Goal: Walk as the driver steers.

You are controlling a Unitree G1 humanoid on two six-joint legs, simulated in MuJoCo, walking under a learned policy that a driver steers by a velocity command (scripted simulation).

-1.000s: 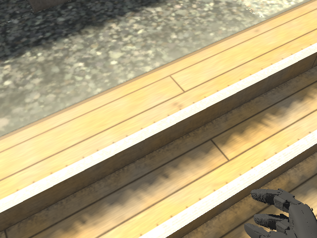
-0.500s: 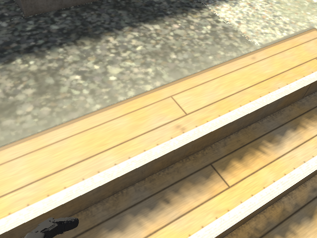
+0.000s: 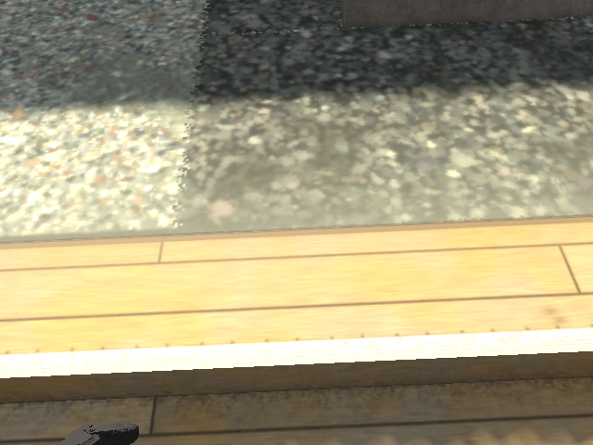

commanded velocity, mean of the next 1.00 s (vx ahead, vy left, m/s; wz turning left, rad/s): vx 0.31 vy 0.00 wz -0.53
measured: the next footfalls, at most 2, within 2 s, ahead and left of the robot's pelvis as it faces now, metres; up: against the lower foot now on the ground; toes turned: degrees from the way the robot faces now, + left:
left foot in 0.36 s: +0.04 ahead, +0.12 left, +0.00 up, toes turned -14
right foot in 1.08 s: +0.11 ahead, -0.37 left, +0.00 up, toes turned -45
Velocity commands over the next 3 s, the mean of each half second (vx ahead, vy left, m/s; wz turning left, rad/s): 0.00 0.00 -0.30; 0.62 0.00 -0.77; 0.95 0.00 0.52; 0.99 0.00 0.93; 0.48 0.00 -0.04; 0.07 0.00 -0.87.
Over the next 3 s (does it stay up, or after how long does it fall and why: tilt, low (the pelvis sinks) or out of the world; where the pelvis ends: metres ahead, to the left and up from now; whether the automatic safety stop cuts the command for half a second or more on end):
stays up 1.29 -0.48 0.24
